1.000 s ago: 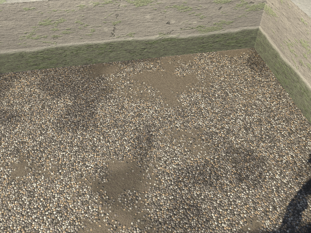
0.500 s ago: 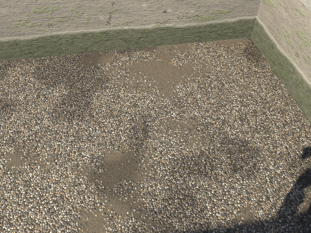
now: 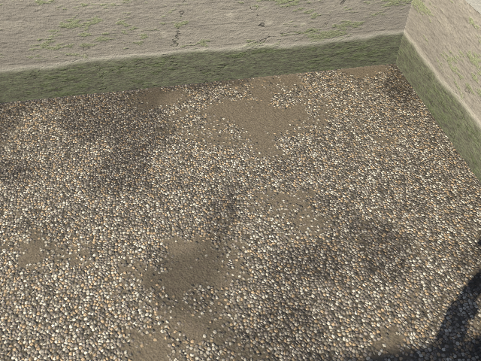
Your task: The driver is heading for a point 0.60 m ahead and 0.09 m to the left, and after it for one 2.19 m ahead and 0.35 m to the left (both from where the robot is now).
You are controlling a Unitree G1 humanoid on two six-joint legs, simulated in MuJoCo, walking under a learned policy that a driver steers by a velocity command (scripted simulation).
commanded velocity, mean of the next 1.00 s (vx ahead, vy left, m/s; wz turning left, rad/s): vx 0.06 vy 0.00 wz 0.00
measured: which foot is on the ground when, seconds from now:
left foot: down 0.00-1.00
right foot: down 0.00-1.00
